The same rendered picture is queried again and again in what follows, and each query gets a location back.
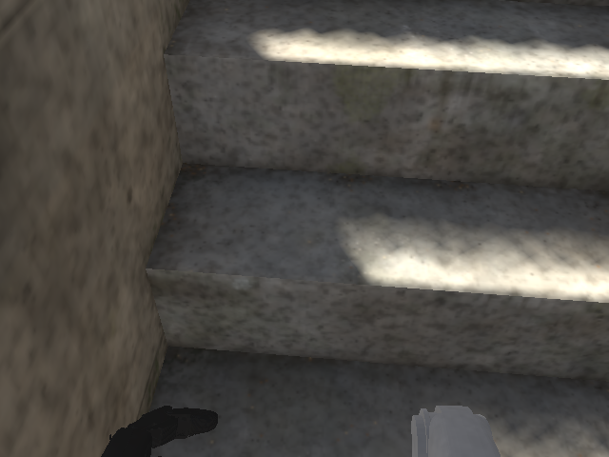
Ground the right robot thigh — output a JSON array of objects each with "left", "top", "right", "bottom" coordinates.
[{"left": 411, "top": 406, "right": 501, "bottom": 457}]

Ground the left robot hand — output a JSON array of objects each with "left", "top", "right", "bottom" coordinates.
[{"left": 101, "top": 406, "right": 218, "bottom": 457}]

